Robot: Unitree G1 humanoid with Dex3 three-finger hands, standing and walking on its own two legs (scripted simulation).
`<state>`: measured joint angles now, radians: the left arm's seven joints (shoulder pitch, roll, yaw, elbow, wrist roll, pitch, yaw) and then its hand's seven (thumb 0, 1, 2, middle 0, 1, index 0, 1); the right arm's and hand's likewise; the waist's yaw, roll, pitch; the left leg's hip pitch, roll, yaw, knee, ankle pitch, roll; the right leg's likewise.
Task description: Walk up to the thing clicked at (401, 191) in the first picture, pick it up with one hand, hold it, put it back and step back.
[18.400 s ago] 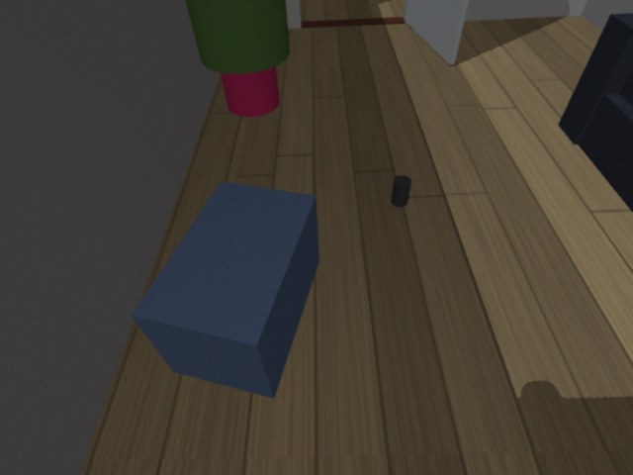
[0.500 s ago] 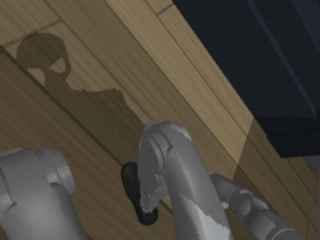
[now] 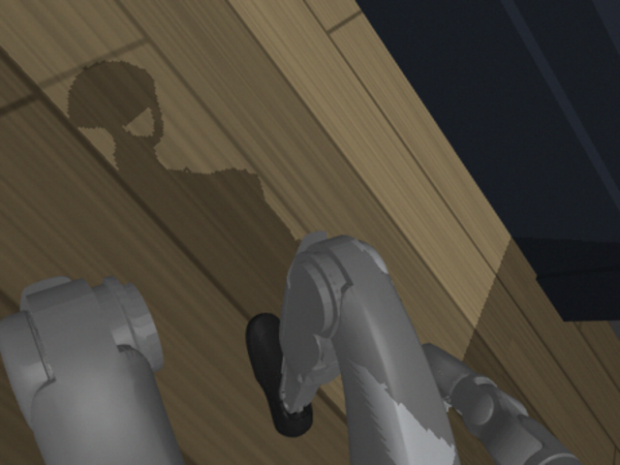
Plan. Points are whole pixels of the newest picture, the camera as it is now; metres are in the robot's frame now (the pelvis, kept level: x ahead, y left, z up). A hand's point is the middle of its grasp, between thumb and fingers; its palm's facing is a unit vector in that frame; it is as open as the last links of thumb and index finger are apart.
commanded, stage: settle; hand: left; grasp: from the side
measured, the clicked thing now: out of the picture +0.43 +0.37 -0.21
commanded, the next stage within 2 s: lift in 1.74 s
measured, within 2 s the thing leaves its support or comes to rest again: neither
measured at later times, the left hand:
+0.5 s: hand out of the picture +0.39 +0.40 -0.04, palm faces +0.56 -0.83 -0.06, open 6.5 cm
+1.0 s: hand out of the picture +0.41 +0.39 +0.02, palm faces +0.55 -0.83 -0.07, open 6.8 cm
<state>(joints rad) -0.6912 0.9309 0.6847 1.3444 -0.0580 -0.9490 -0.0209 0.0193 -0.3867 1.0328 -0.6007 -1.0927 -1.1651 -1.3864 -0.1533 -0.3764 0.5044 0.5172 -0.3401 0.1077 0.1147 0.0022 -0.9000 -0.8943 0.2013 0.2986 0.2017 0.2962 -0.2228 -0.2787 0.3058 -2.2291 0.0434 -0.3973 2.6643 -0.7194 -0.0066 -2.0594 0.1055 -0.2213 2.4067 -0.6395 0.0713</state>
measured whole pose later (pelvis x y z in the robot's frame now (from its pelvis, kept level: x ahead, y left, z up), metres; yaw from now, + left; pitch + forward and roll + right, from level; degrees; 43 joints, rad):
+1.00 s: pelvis +0.02 -0.02 +0.06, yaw +9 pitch +31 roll -9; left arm -0.66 0.61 0.63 0.95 -0.11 -0.57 -0.17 0.02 -0.42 1.06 -0.63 -1.08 -1.31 -1.48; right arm 0.08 -0.31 0.12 0.64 -0.11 0.09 0.07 0.01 -0.89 -0.89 0.20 0.30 0.20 0.30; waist -0.14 -0.03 -0.04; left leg -2.24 0.04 -0.19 2.39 -0.70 -0.04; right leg -2.14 0.01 -0.09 2.31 -0.71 0.04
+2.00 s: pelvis +0.02 -0.03 +0.09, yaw +11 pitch +33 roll -6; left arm -0.70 0.54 0.61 0.96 -0.07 -0.54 -0.13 0.02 -0.42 1.06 -0.63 -1.08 -1.34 -1.51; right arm 0.11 -0.29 0.05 0.68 -0.09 0.07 0.05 0.01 -0.91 -0.89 0.20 0.30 0.20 0.30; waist -0.13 -0.01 -0.10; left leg -2.16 0.05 -0.14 2.27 -0.69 -0.03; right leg -2.09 0.00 -0.05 2.21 -0.71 0.03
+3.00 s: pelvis +0.07 -0.01 +0.33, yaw +16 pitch +24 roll -4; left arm -0.19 0.25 0.28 0.32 -0.14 -0.27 0.04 0.01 -0.38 1.00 -0.62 -1.08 -1.28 -1.38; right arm 0.16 -0.22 0.00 0.61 0.02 -0.02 -0.05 0.01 -0.91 -0.89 0.20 0.30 0.20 0.30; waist -0.04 0.02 -0.16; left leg -1.28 0.06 -0.06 1.47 -0.60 -0.01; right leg -1.21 -0.02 -0.05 1.41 -0.61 0.03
